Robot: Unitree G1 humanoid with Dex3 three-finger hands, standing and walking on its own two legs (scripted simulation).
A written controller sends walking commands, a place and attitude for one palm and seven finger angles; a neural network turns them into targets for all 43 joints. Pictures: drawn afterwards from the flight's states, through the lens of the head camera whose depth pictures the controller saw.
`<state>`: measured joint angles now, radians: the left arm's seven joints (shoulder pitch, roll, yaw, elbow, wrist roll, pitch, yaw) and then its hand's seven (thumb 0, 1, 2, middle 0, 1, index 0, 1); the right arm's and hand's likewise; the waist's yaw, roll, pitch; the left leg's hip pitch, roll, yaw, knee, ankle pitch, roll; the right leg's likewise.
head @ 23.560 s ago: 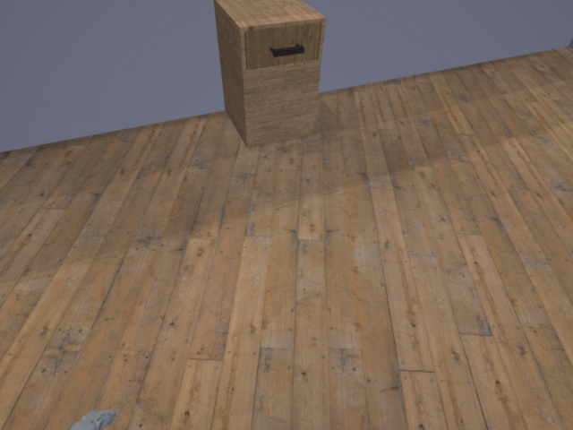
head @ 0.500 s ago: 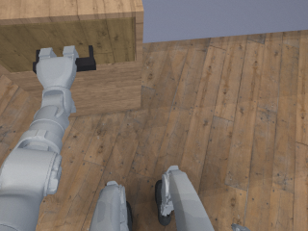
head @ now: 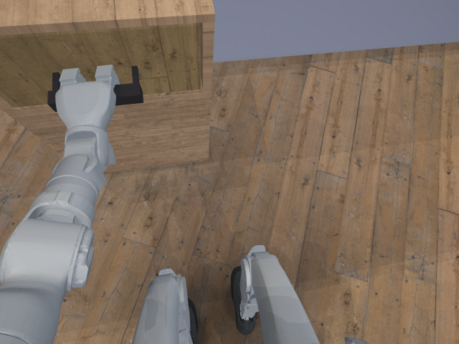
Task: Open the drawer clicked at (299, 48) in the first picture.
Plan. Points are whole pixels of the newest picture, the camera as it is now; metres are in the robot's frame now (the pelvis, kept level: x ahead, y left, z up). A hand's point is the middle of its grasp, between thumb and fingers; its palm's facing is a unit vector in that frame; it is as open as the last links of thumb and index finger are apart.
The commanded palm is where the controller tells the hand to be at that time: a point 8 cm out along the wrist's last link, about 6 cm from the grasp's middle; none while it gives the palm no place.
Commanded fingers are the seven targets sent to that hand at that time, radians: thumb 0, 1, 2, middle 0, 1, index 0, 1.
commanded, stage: close the thumb around the handle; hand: left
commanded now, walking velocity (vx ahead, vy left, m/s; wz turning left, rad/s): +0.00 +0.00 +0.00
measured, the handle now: (97, 86) +0.58 +0.19 -0.04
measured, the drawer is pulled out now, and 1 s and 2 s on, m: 0.00 0.02 0.13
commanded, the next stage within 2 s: pull the drawer open in 0.60 s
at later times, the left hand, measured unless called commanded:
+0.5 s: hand (97, 119) +0.52 +0.19 -0.06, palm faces -0.05 -0.02 -1.00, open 6.2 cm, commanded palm +0.50 +0.17 -0.01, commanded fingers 0.00 0.90 0.90 -0.40 -1.35 -0.40 -1.35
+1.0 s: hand (98, 131) +0.50 +0.19 -0.06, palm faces -0.06 -0.04 -1.00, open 6.3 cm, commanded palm +0.47 +0.17 -0.01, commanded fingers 0.00 0.90 0.90 -0.40 -1.35 -0.40 -1.35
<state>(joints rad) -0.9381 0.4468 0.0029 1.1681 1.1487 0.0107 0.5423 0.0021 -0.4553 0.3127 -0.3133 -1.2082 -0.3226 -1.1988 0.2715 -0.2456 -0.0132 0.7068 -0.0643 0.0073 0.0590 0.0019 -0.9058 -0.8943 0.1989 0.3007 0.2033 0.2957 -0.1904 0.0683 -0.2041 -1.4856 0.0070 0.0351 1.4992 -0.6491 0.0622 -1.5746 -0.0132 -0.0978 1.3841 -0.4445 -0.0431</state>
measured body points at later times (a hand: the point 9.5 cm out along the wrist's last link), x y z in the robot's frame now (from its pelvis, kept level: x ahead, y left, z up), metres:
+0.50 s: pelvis +0.00 +0.00 +0.00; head +0.20 +0.01 +0.41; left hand +0.52 +0.19 -0.01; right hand +0.03 -0.27 -0.13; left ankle +0.01 +0.09 -0.56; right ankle +0.09 -0.10 -0.56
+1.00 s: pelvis +0.01 +0.00 +0.01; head +0.20 -0.01 +0.42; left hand +0.50 +0.19 -0.01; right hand +0.04 -0.27 -0.13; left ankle +0.01 +0.09 -0.56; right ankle +0.09 -0.10 -0.56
